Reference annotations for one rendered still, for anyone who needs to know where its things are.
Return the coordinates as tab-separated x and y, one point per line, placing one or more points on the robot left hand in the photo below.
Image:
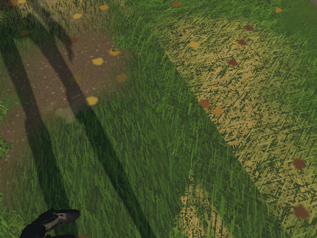
48	221

